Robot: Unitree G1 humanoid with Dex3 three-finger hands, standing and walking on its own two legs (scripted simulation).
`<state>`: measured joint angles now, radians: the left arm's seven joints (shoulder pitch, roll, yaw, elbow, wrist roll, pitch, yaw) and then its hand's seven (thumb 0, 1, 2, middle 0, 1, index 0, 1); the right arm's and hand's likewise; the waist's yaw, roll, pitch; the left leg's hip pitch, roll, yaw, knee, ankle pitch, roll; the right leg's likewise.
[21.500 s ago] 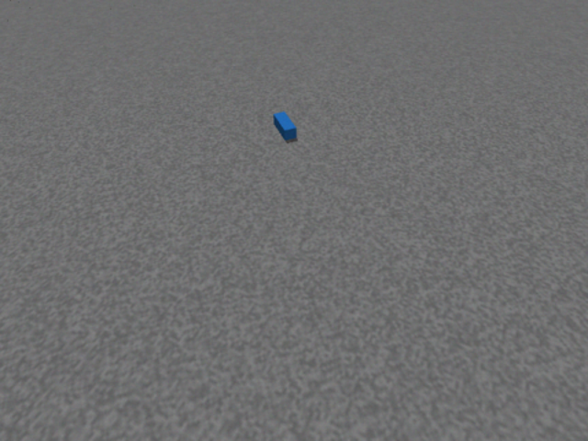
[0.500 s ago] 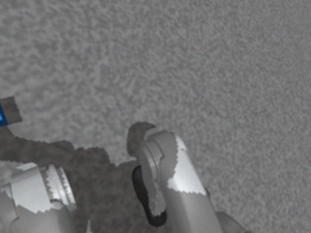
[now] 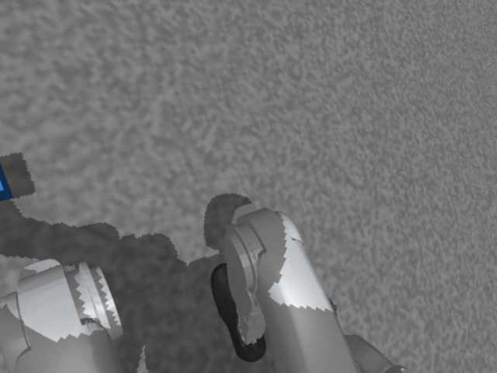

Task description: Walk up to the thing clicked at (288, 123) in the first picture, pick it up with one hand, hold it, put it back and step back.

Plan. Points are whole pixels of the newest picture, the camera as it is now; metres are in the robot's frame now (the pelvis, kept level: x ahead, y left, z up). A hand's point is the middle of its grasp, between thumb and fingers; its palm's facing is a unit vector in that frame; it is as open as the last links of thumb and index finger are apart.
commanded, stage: close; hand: left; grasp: from above
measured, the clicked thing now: out of the picture +0.43 +0.35 -0.26
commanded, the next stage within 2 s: settle in 0.46 s
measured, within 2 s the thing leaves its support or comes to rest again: leaves its support in 0.90 s
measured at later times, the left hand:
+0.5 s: hand out of the picture +0.42 +0.35 -0.24, palm faces -0.42 -0.18 -0.89, open 10.8 cm
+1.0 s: hand out of the picture +0.42 +0.36 -0.21, palm faces -0.38 -0.16 -0.91, open 10.8 cm
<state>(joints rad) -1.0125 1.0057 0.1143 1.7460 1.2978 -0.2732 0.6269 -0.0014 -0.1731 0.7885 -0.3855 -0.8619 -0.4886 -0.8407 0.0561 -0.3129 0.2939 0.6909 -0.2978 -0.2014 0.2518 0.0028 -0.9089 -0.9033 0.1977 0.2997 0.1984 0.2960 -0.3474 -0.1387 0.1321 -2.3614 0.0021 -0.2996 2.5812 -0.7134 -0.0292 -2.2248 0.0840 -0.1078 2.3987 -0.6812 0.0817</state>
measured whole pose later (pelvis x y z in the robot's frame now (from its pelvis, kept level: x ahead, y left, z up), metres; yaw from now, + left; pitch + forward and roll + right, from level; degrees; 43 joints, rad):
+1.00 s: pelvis +0.01 +0.00 +0.00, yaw +1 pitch +30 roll -14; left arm -0.91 0.90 0.15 1.52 1.28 -0.22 0.54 0.00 -0.22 0.89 -0.46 -0.98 -0.54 -0.87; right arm 0.11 -0.30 0.20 0.72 -0.26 -0.18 0.26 0.00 -0.93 -0.91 0.20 0.30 0.20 0.30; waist -0.30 -0.09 0.05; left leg -2.38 -0.01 -0.28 2.56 -0.72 -0.03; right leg -2.25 0.06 -0.10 2.40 -0.70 0.06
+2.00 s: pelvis -0.01 -0.01 +0.08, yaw +8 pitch +34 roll -8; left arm -0.79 0.71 0.05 1.09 1.13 -0.17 0.12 0.00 -0.21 0.87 -0.49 -0.97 -0.57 -0.83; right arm 0.18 -0.27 0.02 0.69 -0.06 0.02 0.11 0.01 -0.92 -0.91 0.20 0.30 0.20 0.30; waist -0.16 0.04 -0.12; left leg -2.21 0.00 -0.14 2.25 -0.64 -0.01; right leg -2.11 0.00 -0.02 2.17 -0.66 0.07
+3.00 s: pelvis +0.03 -0.01 +0.39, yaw +13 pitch +15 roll -2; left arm -0.30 0.43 -0.16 0.74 1.01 -0.02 0.10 -0.01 -0.20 0.86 -0.48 -0.97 -0.57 -0.82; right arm 0.22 -0.24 -0.02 0.72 0.04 -0.01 -0.06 0.01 -0.91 -0.90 0.20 0.30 0.20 0.30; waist -0.05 0.04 -0.12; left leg -0.96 0.05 -0.03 1.16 -0.46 -0.02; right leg -0.92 -0.02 0.01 1.12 -0.45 0.05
